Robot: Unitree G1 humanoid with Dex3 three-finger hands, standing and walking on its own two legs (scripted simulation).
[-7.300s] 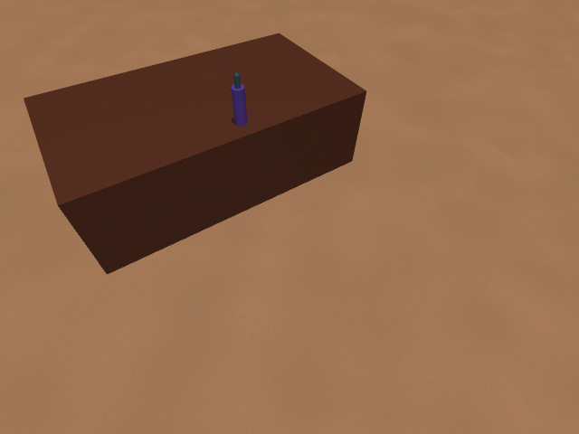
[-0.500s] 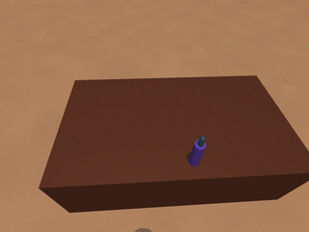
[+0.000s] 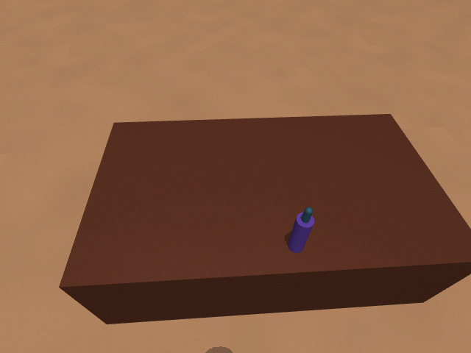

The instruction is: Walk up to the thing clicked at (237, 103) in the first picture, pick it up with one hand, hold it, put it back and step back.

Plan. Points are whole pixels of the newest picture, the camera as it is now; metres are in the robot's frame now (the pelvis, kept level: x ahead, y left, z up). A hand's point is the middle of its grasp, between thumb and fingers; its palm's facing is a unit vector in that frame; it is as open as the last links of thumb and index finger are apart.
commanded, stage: stand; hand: right
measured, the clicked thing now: (301, 228) +0.47 -0.20 -0.26
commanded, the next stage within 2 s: go down in 0.16 s
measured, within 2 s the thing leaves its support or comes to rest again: neither
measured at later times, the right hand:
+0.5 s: hand (361, 347) +0.16 -0.24 -0.16, palm faces +0.06 +0.95 -0.31, open 10.9 cm
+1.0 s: hand (370, 334) +0.18 -0.27 -0.15, palm faces +0.09 +0.95 -0.31, open 17.2 cm
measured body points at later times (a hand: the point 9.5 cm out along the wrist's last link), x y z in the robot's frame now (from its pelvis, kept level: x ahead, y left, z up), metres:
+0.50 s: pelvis -0.01 +0.00 -0.02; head +0.04 +0.00 +0.43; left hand +0.17 +0.29 -0.12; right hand +0.15 -0.29 -0.13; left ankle -0.01 +0.15 -0.75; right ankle +0.01 -0.13 -0.75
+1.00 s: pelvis +0.03 +0.00 -0.04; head +0.07 +0.00 +0.41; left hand +0.18 +0.28 -0.11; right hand +0.17 -0.31 -0.13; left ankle -0.01 +0.15 -0.75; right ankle +0.01 -0.13 -0.75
